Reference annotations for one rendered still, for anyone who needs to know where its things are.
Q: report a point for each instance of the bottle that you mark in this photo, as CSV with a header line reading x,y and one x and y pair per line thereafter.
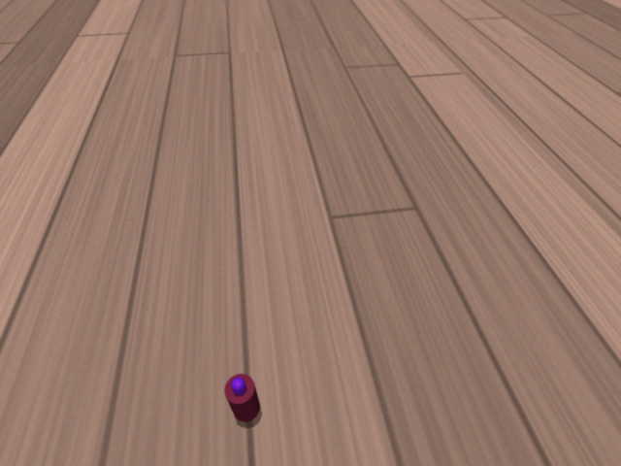
x,y
242,397

